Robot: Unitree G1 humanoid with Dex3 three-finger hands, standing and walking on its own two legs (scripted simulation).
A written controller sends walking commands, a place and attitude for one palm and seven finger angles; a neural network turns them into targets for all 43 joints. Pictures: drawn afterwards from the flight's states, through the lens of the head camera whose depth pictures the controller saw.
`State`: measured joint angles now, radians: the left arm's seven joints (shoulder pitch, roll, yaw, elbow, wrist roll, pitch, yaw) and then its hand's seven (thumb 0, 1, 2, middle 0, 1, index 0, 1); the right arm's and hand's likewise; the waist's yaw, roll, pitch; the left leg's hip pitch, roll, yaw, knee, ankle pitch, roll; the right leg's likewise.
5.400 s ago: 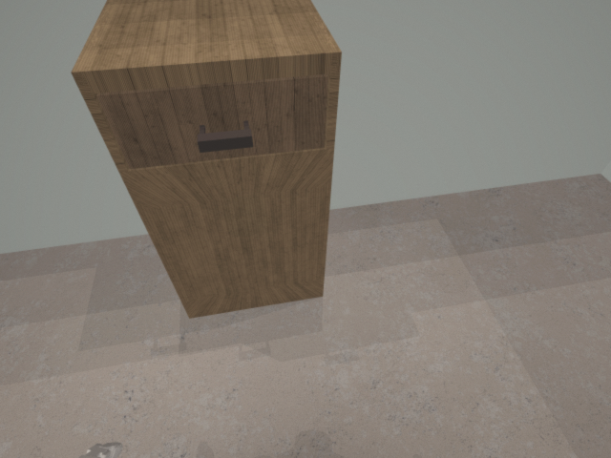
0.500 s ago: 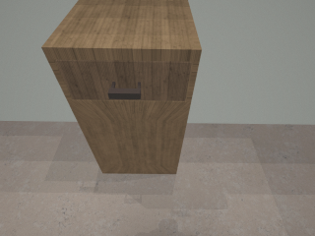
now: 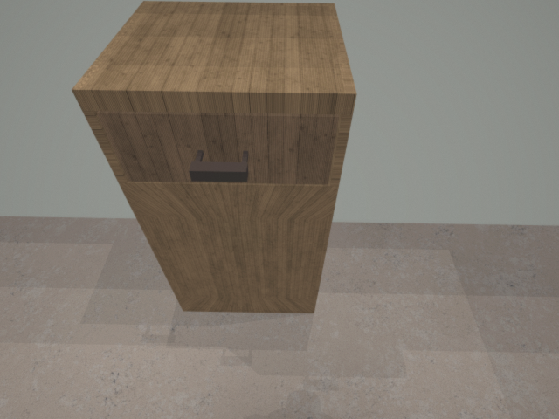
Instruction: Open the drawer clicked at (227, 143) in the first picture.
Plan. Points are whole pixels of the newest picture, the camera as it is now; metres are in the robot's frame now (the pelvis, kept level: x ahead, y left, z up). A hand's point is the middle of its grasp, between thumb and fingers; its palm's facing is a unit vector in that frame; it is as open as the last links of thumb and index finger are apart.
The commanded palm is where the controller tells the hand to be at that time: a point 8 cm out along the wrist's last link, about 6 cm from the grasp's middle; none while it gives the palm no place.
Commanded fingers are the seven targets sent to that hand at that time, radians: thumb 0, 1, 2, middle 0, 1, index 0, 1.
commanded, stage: shuffle to correct the standing spot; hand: left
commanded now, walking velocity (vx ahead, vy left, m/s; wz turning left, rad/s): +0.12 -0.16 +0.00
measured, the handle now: (221, 163) +0.57 +0.16 +0.02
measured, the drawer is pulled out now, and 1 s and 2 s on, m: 0.00 0.00 0.00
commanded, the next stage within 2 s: come to a stop and stand still in 0.08 s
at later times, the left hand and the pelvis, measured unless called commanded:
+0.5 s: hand out of the picture +0.02 +0.11 -0.19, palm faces +0.07 -0.98 -0.16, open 7.4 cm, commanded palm none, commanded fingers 0.00 0.90 0.90 -0.20 -0.30 -0.20 -0.30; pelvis +0.04 -0.04 -0.01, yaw +0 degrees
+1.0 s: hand out of the picture +0.06 +0.16 -0.17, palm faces +0.01 -0.97 -0.23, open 7.4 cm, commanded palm none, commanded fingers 0.00 0.90 0.90 -0.20 -0.30 -0.20 -0.30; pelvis +0.02 -0.02 -0.01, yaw +0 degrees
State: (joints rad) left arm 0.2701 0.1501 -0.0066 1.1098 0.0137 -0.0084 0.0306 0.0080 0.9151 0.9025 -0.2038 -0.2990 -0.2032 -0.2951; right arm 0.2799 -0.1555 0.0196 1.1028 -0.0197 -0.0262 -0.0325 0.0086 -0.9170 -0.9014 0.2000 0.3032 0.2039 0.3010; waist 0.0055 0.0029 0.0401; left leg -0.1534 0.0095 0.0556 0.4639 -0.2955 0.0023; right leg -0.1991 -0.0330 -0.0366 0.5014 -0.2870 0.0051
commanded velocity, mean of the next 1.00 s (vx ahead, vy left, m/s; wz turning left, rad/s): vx -0.01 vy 0.01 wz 0.00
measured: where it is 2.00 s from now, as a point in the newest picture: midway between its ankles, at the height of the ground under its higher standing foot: outside the picture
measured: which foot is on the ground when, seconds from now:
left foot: down 0.00-1.00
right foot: down 0.00-1.00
